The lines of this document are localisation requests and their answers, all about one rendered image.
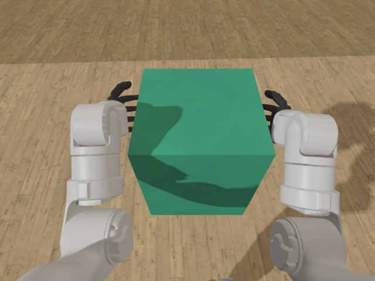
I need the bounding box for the robot right forearm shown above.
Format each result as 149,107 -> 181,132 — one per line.
271,109 -> 347,256

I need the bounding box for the right robot upper arm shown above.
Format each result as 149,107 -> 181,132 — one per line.
269,217 -> 375,281

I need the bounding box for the left robot hand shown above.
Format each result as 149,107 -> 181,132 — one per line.
107,81 -> 139,132

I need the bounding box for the robot left forearm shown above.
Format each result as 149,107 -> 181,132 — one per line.
60,100 -> 129,254

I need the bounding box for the carton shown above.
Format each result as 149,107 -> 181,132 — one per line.
128,68 -> 276,215

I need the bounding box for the left robot upper arm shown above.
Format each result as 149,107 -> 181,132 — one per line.
17,208 -> 134,281

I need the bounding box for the right robot hand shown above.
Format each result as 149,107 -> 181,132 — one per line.
262,90 -> 291,143

